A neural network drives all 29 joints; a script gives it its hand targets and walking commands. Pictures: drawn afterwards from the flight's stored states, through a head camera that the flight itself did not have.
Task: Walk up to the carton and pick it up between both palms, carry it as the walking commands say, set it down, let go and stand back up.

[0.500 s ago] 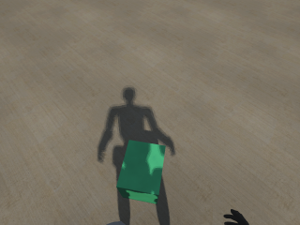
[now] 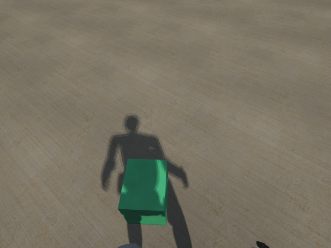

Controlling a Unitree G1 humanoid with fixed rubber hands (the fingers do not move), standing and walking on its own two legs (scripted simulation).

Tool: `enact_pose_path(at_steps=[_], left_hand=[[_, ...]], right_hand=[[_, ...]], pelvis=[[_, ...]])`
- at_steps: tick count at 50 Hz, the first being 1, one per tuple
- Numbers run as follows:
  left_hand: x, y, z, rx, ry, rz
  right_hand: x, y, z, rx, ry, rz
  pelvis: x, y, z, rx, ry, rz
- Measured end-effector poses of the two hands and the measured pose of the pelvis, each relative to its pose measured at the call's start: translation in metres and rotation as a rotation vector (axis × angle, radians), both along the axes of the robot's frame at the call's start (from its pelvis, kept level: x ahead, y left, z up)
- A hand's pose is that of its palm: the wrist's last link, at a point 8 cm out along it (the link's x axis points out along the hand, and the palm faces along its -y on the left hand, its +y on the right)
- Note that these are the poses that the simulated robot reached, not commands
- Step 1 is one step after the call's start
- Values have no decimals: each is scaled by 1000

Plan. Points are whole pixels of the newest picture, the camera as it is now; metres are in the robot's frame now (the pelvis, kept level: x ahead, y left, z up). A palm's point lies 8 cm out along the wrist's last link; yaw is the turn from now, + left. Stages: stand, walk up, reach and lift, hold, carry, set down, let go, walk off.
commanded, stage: walk up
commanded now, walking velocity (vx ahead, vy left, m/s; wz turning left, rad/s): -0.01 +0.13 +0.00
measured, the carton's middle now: (147, 192) +0.49 +0.14 -0.63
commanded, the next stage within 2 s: none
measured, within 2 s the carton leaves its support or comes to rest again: neither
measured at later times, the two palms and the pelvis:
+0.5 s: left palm out of the picture +0.02 +0.35 -0.12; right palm out of the picture +0.06 -0.16 -0.10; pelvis -0.03 +0.10 +0.01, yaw +1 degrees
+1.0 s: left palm out of the picture +0.02 +0.33 -0.11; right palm out of the picture +0.03 -0.18 -0.10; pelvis -0.04 +0.08 +0.01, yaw -1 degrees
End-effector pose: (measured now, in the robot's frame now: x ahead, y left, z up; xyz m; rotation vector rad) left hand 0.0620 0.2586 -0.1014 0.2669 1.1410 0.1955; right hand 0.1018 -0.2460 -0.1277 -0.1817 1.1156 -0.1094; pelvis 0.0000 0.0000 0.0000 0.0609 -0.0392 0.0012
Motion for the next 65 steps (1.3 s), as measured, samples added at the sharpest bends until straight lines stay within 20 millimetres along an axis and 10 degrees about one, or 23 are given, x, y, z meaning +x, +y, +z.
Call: enact_pose_path(at_steps=[9, 33, 65], left_hand=[[-20, 16, 17, 31, 18, 19], [-43, 104, -24, -118, 113, -7], [-42, 41, 11, 4, 58, -19]], right_hand=[[-21, 17, 2, 39, 64, 25], [-54, 104, 44, -117, 9, -16], [-66, 44, 10, 21, 56, -18]], pelvis=[[-12, 11, 12, 10, 41, 19], [-31, 119, 15, -127, 48, 5], [-35, 43, 17, -13, 68, -5]])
